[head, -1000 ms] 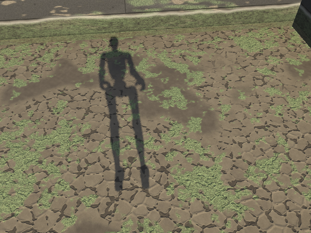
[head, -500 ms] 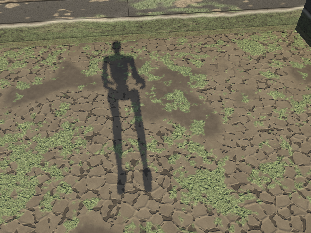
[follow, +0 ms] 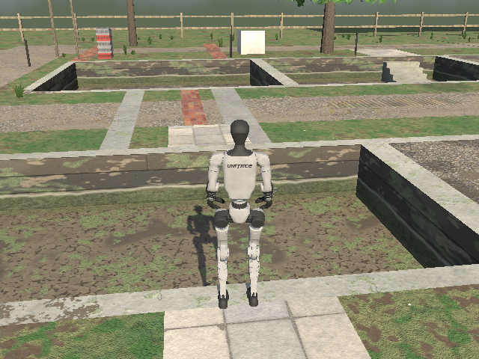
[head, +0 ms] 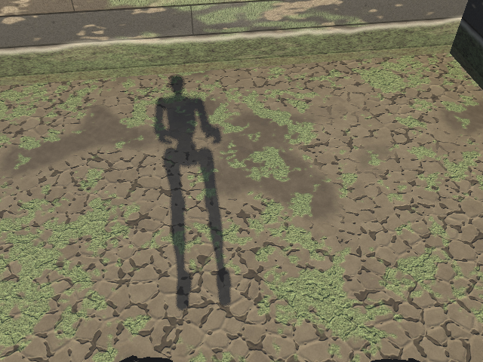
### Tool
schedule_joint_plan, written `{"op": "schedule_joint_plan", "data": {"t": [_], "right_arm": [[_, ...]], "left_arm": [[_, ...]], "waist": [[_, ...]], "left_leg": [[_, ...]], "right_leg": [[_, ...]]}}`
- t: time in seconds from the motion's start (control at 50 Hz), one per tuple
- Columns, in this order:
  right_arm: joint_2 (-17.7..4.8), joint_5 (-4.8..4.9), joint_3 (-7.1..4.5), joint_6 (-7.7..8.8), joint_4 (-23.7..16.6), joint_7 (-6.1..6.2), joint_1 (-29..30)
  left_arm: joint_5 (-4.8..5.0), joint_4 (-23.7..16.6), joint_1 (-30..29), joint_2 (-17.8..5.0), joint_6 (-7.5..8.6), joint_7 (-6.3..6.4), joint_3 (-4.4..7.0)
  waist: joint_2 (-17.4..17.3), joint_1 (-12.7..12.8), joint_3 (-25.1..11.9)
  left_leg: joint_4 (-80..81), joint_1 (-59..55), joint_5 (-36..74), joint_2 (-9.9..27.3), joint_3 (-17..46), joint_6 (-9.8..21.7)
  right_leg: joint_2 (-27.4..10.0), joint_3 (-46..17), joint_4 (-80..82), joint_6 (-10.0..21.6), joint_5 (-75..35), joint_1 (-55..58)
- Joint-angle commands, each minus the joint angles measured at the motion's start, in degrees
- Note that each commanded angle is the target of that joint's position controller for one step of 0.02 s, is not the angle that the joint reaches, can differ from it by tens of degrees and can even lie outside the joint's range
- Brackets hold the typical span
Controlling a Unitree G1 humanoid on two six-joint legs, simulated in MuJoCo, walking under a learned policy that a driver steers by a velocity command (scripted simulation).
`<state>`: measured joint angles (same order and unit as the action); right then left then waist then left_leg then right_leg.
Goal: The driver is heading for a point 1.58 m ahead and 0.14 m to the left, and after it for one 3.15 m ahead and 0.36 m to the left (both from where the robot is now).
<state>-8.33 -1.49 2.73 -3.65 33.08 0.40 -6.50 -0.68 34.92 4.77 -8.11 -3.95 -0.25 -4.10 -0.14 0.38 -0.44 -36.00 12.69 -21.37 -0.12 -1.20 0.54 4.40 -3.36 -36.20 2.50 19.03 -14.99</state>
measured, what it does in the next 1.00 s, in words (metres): stands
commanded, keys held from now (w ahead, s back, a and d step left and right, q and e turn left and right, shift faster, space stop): w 1.00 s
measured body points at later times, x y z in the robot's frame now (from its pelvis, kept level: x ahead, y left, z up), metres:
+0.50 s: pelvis +0.00 -0.01 +0.00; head -0.01 -0.01 +0.45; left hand +0.21 +0.18 -0.07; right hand +0.20 -0.20 -0.08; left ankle -0.02 +0.11 -0.73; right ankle +0.00 -0.10 -0.73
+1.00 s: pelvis +0.00 -0.01 +0.00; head -0.01 -0.01 +0.45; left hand +0.21 +0.18 -0.07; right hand +0.20 -0.20 -0.08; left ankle -0.02 +0.11 -0.73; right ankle +0.00 -0.10 -0.73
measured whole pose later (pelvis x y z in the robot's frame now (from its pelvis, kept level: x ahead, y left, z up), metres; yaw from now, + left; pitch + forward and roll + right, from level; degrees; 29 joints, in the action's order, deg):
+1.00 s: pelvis +0.00 -0.01 +0.00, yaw +0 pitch -2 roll +0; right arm -8.5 -1.7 2.6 -3.8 34.0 0.5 -7.0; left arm -1.2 33.5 5.1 -7.9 -3.2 -0.7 -4.3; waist 0.0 0.9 -0.6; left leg -37.4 13.6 -22.1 0.1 -0.4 -0.1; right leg 4.4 -2.2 -37.8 3.1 19.9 -16.0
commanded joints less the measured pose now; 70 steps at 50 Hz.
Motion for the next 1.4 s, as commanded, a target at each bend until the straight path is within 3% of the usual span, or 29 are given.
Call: {"op": "schedule_joint_plan", "data": {"t": [0.02, 0.04, 0.1, 0.16, 0.22, 0.28, 0.32, 0.4, 0.42, 0.46, 0.5, 0.56, 0.6, 0.64, 0.68, 0.74, 0.8, 0.88, 0.94, 1.0, 1.04, 1.1, 1.14, 1.18, 1.22, 1.28, 1.32, 1.38, 1.4], "right_arm": [[-4.31, 0.03, -1.14, 0.90, -5.61, 0.08, 6.02], [-4.07, -0.19, -1.25, 1.44, -4.25, 0.24, 2.62], [-4.05, 0.29, -0.88, 1.19, -5.71, 0.17, 6.44], [-4.05, -0.31, -1.29, 1.44, -3.99, 0.33, 1.75], [-4.09, 0.11, -0.93, 1.03, -5.47, 0.19, 5.81], [-4.13, -0.42, -1.35, 1.32, -3.81, 0.35, 1.22], [-4.03, -0.02, -1.00, 0.94, -5.37, 0.26, 5.53], [-3.97, -0.46, -1.28, 1.25, -3.76, 0.34, 1.75], [-3.97, -0.04, -1.06, 0.79, -5.34, 0.23, 5.42], [-3.95, -0.41, -1.35, 1.15, -3.77, 0.32, 1.79], [-3.75, -0.04, -0.94, 0.77, -5.35, 0.22, 5.92], [-3.83, -0.38, -1.38, 1.10, -3.78, 0.32, 1.93], [-3.75, -0.02, -1.02, 0.78, -5.32, 0.22, 6.20], [-3.95, -0.35, -1.42, 1.08, -3.74, 0.29, 2.31], [-3.64, -0.04, -0.95, 0.78, -5.25, 0.19, 6.16], [-3.74, -0.34, -1.37, 1.11, -3.67, 0.32, 2.18], [-3.81, 0.08, -0.98, 0.79, -5.21, 0.17, 6.51], [-3.69, -0.32, -1.36, 1.18, -3.51, 0.35, 2.01], [-3.74, 0.07, -0.96, 0.72, -5.19, 0.16, 6.59], [-3.73, -0.36, -1.33, 1.10, -3.50, 0.31, 2.00], [-3.72, 0.00, -0.98, 0.76, -5.12, 0.23, 6.37], [-3.64, -0.34, -1.30, 1.00, -3.55, 0.31, 2.27], [-3.62, -0.02, -0.95, 0.69, -5.14, 0.19, 6.44], [-3.82, -0.32, -1.35, 1.00, -3.52, 0.28, 2.50], [-3.57, -0.05, -0.88, 0.69, -5.09, 0.18, 6.34], [-3.65, -0.31, -1.29, 1.03, -3.49, 0.32, 2.32], [-3.61, -0.01, -0.94, 0.68, -5.11, 0.20, 6.56], [-3.56, -0.33, -1.27, 0.95, -3.50, 0.29, 2.40], [-3.06, -0.28, -0.96, 1.12, -3.73, 0.22, 3.16]], "left_arm": [[-0.97, -6.63, -6.59, -3.14, 1.51, -0.79, 0.98], [-0.35, -4.98, -3.58, -3.75, 1.50, 0.09, 1.13], [-0.43, -7.39, -8.44, -3.36, 1.31, -0.50, 0.90], [-0.27, -5.13, -3.35, -3.62, 1.61, 0.20, 1.09], [-0.31, -7.60, -8.61, -3.17, 1.27, -0.44, 0.81], [-0.19, -5.27, -3.27, -3.58, 1.65, 0.24, 1.04], [-0.36, -7.61, -8.42, -3.21, 1.50, -0.43, 0.81], [-0.11, -5.72, -3.93, -3.49, 1.55, 0.28, 0.99], [-0.42, -7.54, -7.88, -3.18, 1.63, -0.53, 0.72], [-0.10, -5.58, -3.45, -3.52, 1.66, 0.19, 0.93], [-0.30, -7.85, -8.17, -3.17, 1.54, -0.52, 0.70], [-0.09, -5.60, -3.02, -3.50, 1.77, 0.16, 0.92], [-0.30, -7.96, -8.12, -3.09, 1.64, -0.51, 0.69], [-0.09, -5.80, -3.20, -3.42, 1.65, 0.13, 0.89], [-0.38, -8.02, -7.89, -3.01, 1.64, -0.56, 0.67], [-0.12, -5.72, -2.76, -3.36, 1.85, 0.14, 0.89], [-0.25, -8.18, -8.00, -2.97, 1.53, -0.53, 0.65], [-0.14, -5.69, -2.50, -3.27, 2.04, 0.18, 0.91], [-0.21, -8.24, -7.99, -2.89, 1.53, -0.51, 0.64], [-0.20, -5.79, -2.36, -3.21, 1.91, 0.14, 0.89], [-0.37, -8.13, -7.66, -2.93, 1.76, -0.49, 0.69], [-0.13, -5.85, -2.48, -3.18, 1.87, 0.15, 0.86], [-0.34, -8.19, -7.65, -2.85, 1.75, -0.50, 0.66], [-0.13, -6.01, -2.69, -3.17, 1.76, 0.14, 0.86], [-0.40, -8.21, -7.46, -2.82, 1.74, -0.52, 0.65], [-0.15, -5.89, -2.28, -3.14, 1.94, 0.16, 0.86], [-0.35, -8.24, -7.51, -2.81, 1.79, -0.49, 0.66], [-0.14, -5.93, -2.27, -3.06, 1.93, 0.15, 0.83], [0.15, -6.50, -4.42, -3.32, 1.73, 0.34, 0.88]], "waist": [[-0.31, 1.39, -2.79], [-0.23, 0.06, -6.84], [-0.02, 1.11, 0.23], [0.21, -0.02, -8.15], [0.65, 0.88, 0.07], [0.59, -0.18, -8.35], [0.71, 0.71, -0.63], [0.70, -0.19, -7.29], [0.61, 0.62, -0.89], [0.61, -0.26, -7.59], [0.80, 0.70, -0.34], [0.54, -0.24, -8.07], [0.62, 0.70, -0.54], [0.46, -0.16, -7.14], [0.71, 0.78, -0.55], [0.43, -0.13, -8.18], [0.55, 0.84, 0.16], [0.33, -0.11, -9.13], [0.68, 0.82, 0.22], [0.39, -0.06, -8.39], [0.52, 0.82, -0.53], [0.51, -0.09, -8.07], [0.71, 0.78, -0.53], [0.47, -0.07, -7.15], [0.76, 0.83, -0.48], [0.41, -0.06, -8.17], [0.63, 0.81, -0.50], [0.56, -0.09, -8.11], [1.48, -0.48, -4.26]], "left_leg": [[4.17, -1.41, 14.58, 3.52, 4.65, 0.69], [4.55, -4.40, 4.00, 2.33, 3.34, 0.63], [4.36, -0.01, 14.10, 3.17, 4.32, 0.57], [3.98, -4.95, 4.51, 2.16, 3.00, 0.46], [3.75, -0.29, 14.07, 2.93, 3.95, 0.35], [3.42, -5.32, 4.74, 2.06, 2.82, 0.32], [3.43, -0.76, 14.14, 2.87, 3.79, 0.23], [3.32, -4.94, 4.19, 2.04, 2.87, 0.32], [2.99, -1.06, 14.56, 2.78, 3.71, 0.18], [2.91, -5.25, 4.42, 1.92, 2.75, 0.25], [3.01, -0.80, 14.15, 2.84, 3.76, 0.12], [2.74, -5.48, 4.51, 1.89, 2.76, 0.14], [2.95, -0.90, 13.91, 2.75, 3.82, 0.09], [2.68, -5.11, 4.33, 1.79, 2.88, 0.19], [2.96, -0.87, 14.31, 2.84, 3.99, 0.14], [2.71, -5.46, 4.62, 1.88, 2.97, 0.17], [2.93, -0.54, 14.15, 2.72, 4.07, 0.17], [2.71, -5.78, 4.75, 1.86, 3.07, 0.22], [2.87, -0.44, 14.03, 2.62, 4.11, 0.15], [2.69, -5.45, 4.94, 1.84, 3.25, 0.23], [2.91, -0.67, 14.26, 2.64, 4.22, 0.19], [2.59, -5.21, 4.67, 1.72, 3.20, 0.17], [2.80, -0.60, 13.99, 2.53, 4.20, 0.13], [2.53, -4.84, 4.43, 1.60, 3.29, 0.21], [2.81, -0.54, 14.39, 2.61, 4.35, 0.17], [2.54, -5.19, 4.74, 1.66, 3.34, 0.20], [2.76, -0.48, 14.07, 2.47, 4.32, 0.15], [2.46, -5.08, 4.50, 1.57, 3.35, 0.13], [2.97, -3.40, 3.69, 1.30, 3.26, 0.10]], "right_leg": [[-4.71, -3.48, 5.40, 1.22, -15.46, -2.79], [-4.60, -5.74, 7.73, 1.28, -5.65, -1.62], [-4.78, -3.65, 5.57, 1.26, -15.34, -3.88], [-4.60, -5.50, 7.07, 1.34, -7.30, -0.99], [-4.88, -3.67, 5.37, 1.44, -16.23, -4.20], [-4.69, -5.58, 6.95, 1.51, -7.86, -1.29], [-4.91, -3.68, 5.17, 1.54, -16.92, -4.05], [-4.90, -5.98, 7.20, 1.65, -7.42, -2.10], [-4.91, -3.51, 4.94, 1.57, -17.32, -4.23], [-4.96, -5.86, 7.04, 1.68, -7.83, -2.23], [-4.95, -3.68, 5.16, 1.57, -16.67, -4.93], [-4.95, -5.70, 7.05, 1.60, -7.80, -2.30], [-5.05, -3.65, 5.23, 1.58, -16.61, -4.81], [-5.06, -5.72, 7.22, 1.64, -7.39, -2.78], [-4.95, -3.49, 5.14, 1.55, -16.24, -4.92], [-4.97, -5.43, 6.97, 1.58, -7.48, -2.29], [-5.08, -3.43, 5.23, 1.55, -15.96, -5.23], [-4.99, -5.19, 6.64, 1.61, -7.71, -1.58], [-5.15, -3.31, 5.16, 1.56, -15.92, -5.30], [-4.96, -5.04, 6.74, 1.57, -7.22, -2.09], [-5.10, -3.14, 4.90, 1.56, -16.17, -4.76], [-5.10, -5.03, 6.75, 1.57, -7.28, -2.39], [-5.18, -3.09, 4.93, 1.57, -16.07, -4.88], [-5.22, -5.11, 6.93, 1.64, -6.89, -2.81], [-5.11, -2.98, 4.84, 1.56, -15.78, -4.99], [-5.16, -4.86, 6.67, 1.58, -7.07, -2.33], [-5.23, -2.94, 4.83, 1.57, -15.96, -4.88], [-5.26, -4.84, 6.72, 1.60, -6.98, -2.46], [-5.40, -5.45, 7.60, 1.74, -5.59, -4.09]]}}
